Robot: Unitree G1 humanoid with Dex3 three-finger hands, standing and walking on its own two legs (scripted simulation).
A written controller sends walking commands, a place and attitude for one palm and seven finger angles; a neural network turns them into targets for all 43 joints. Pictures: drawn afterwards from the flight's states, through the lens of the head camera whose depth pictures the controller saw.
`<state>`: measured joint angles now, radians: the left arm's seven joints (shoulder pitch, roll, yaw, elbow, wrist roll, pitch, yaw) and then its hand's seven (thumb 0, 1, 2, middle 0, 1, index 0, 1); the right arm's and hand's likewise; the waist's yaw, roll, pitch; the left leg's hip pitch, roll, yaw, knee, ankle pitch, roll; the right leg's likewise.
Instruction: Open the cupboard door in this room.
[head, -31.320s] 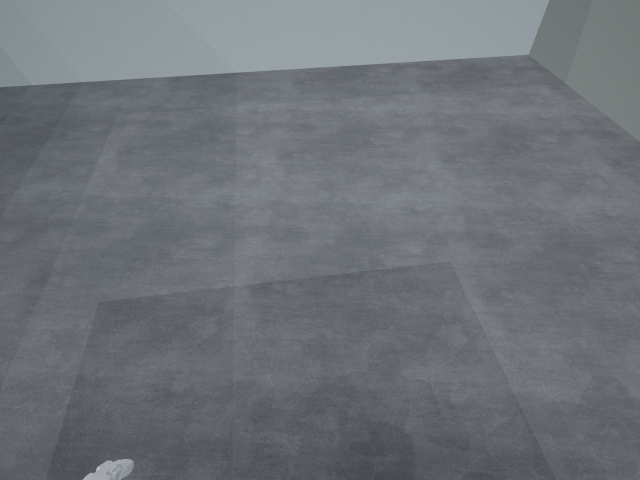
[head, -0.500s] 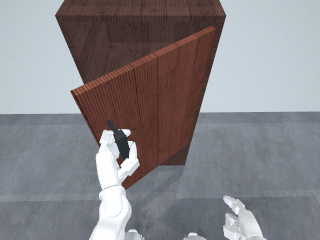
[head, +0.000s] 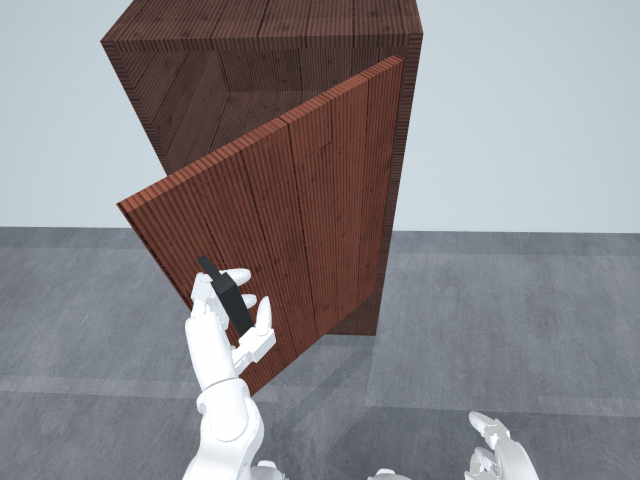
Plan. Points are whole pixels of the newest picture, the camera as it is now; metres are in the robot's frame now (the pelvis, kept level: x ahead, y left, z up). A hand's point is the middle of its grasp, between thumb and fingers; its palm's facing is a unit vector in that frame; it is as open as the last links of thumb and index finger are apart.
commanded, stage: open thumb and fingers to let go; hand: left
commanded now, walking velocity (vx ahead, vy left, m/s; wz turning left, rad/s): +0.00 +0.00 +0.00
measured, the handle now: (226, 297) +0.33 +0.13 +0.05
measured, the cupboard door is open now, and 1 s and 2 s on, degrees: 44 48 45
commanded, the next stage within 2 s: slide the hand sideways off the handle in 0.58 s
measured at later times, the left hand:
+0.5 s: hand (250, 327) +0.29 +0.10 +0.04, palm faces +0.34 -0.94 -0.01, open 14.7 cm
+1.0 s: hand (250, 366) +0.25 +0.09 +0.05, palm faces -0.17 -0.98 +0.07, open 16.3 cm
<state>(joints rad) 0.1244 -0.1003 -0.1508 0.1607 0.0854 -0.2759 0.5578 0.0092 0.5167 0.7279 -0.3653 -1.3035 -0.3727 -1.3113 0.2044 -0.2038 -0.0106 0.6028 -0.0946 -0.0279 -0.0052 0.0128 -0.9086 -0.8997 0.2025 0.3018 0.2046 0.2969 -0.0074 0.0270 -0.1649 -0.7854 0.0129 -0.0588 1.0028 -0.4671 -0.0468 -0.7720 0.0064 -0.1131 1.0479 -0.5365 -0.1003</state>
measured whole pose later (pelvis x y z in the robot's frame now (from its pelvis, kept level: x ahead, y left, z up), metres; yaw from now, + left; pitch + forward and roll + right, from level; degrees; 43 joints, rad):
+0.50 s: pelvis -0.02 +0.03 +0.00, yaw -1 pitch +14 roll +1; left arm 0.02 -0.10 -0.16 0.30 0.07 -0.36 0.56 -0.01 -0.47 0.31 -0.25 -0.85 -0.27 -0.86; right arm 0.19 -0.19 -0.01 0.60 -0.09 -0.04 0.00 0.01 -0.91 -0.90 0.20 0.30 0.20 0.30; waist -0.01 0.03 -0.16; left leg -0.81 0.00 -0.05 1.03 -0.46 -0.04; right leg -0.79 0.00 -0.09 1.05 -0.50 -0.07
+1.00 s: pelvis -0.02 +0.08 -0.01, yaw -3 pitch +12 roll -1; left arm 0.14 -0.03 -0.32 0.12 -0.01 -0.31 0.17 -0.01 -0.50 0.30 -0.17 -0.32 -0.16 -0.34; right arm 0.24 -0.21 0.03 0.48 -0.03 -0.04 0.00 0.01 -0.91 -0.90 0.20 0.30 0.21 0.30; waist -0.01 0.05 -0.13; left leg -0.82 -0.02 0.01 1.10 -0.50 0.04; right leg -0.79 -0.03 -0.03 1.08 -0.50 0.01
